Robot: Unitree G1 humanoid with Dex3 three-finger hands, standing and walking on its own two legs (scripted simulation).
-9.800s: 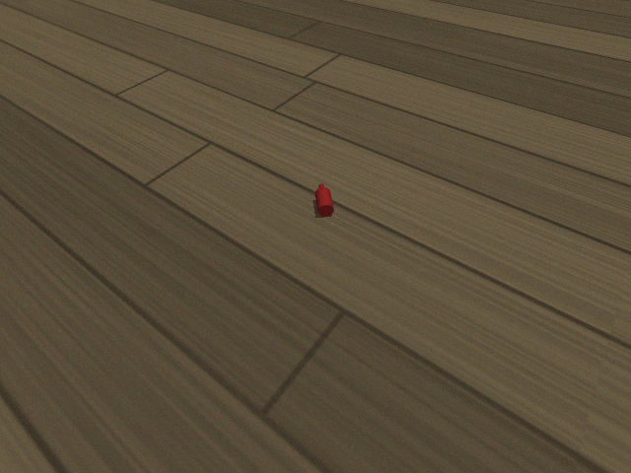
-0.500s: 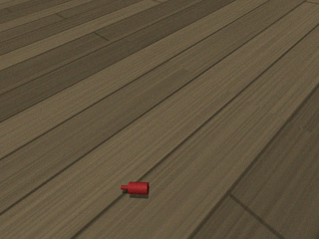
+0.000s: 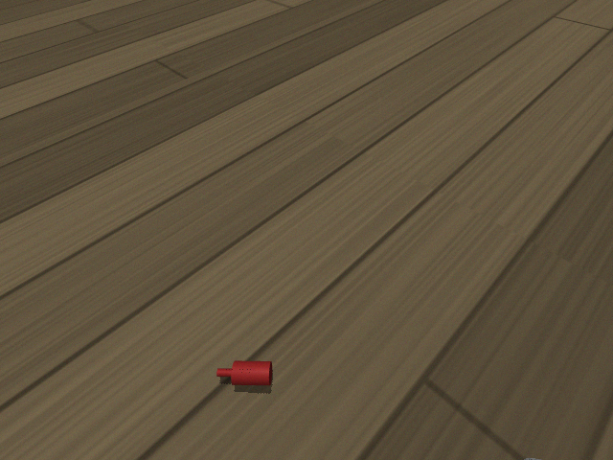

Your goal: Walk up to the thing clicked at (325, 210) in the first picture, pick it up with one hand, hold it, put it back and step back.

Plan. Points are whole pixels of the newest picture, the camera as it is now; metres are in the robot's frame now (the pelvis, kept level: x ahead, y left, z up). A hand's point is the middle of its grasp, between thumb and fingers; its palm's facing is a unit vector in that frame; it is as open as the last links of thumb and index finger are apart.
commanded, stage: walk up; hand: left
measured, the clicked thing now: (244, 372) +0.50 +0.26 -0.74
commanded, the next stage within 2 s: none
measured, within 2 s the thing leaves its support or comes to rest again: neither
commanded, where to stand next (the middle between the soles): +0.11 +0.02 m, yaw -2 degrees
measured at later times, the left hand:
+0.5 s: hand out of the picture +0.05 +0.33 -0.14, palm faces -0.01 -0.90 -0.44, open 7.4 cm
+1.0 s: hand out of the picture +0.13 +0.30 -0.20, palm faces -0.20 -0.93 -0.32, open 7.4 cm
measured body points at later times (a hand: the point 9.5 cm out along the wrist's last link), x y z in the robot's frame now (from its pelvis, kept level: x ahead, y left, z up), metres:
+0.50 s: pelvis +0.03 +0.05 +0.00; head +0.04 +0.03 +0.45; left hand +0.05 +0.38 -0.12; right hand +0.10 -0.29 -0.12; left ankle +0.07 +0.18 -0.72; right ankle +0.03 -0.14 -0.74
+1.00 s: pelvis +0.00 +0.03 -0.03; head +0.04 +0.08 +0.41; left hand +0.14 +0.35 -0.17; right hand +0.00 -0.35 -0.08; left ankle +0.09 +0.19 -0.74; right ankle -0.02 -0.15 -0.70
